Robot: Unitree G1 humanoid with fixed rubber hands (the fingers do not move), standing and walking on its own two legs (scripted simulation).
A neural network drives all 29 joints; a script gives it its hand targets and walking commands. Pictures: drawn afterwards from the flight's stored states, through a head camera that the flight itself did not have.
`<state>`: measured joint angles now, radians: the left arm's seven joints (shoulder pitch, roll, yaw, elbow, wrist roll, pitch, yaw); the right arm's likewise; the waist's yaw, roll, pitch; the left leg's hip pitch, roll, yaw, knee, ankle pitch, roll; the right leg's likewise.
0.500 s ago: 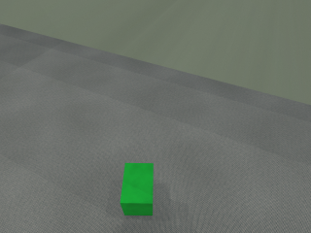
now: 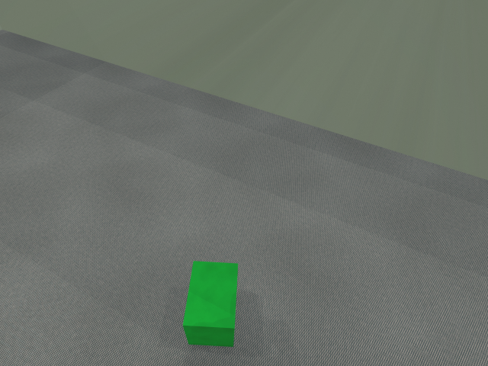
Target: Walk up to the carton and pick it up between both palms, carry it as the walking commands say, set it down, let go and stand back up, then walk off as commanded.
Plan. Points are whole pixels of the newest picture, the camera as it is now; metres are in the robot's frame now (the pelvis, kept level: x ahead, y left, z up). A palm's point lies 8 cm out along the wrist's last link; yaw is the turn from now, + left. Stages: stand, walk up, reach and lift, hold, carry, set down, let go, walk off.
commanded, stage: walk up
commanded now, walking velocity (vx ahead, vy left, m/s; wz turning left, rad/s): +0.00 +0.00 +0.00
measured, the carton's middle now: (213, 303) +0.49 +0.09 -0.67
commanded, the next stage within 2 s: stand in 1.20 s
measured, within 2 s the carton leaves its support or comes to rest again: neither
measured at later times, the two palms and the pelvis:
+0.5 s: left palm out of the picture -0.01 +0.33 -0.15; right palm out of the picture +0.15 -0.16 -0.13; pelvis +0.08 +0.09 -0.01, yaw -1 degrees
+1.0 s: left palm out of the picture +0.10 +0.34 -0.16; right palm out of the picture +0.07 -0.15 -0.15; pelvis +0.07 +0.10 -0.02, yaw +1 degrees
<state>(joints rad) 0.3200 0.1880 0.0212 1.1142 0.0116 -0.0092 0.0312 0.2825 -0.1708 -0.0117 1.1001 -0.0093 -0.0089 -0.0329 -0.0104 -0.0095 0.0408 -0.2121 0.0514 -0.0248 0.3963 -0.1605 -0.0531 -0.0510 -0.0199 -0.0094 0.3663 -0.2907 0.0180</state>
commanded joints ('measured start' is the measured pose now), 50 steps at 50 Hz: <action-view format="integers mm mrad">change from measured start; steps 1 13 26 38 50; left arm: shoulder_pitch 91 174 190 -14 -146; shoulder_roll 85 147 34 163 94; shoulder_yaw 13 66 22 57 18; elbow -4 -37 17 -23 -65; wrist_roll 1 17 14 14 16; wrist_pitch -3 -20 41 31 40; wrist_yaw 4 27 1 8 10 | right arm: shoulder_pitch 58 -61 -56 -18 95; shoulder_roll -103 -104 -129 -129 -30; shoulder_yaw -14 -52 -29 -49 -19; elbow -16 -94 -100 -62 -9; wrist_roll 1 -33 4 18 -12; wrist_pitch -6 8 -21 8 40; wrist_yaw -3 67 -1 -18 -2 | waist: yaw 4 52 7 1 -46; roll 33 -177 223 -163 -55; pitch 24 158 -44 93 26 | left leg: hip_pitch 37 -416 18 -72 28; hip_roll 55 26 211 125 1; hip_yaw -25 17 -84 -53 60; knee -37 465 -102 44 9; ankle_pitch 178 -136 489 217 -62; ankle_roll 33 -32 154 64 47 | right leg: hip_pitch -70 -40 -203 -176 -293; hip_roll -61 -328 -64 -150 -163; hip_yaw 29 259 35 35 114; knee -62 -279 501 69 -58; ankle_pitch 185 -236 -227 331 -124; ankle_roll -23 -119 12 -36 -105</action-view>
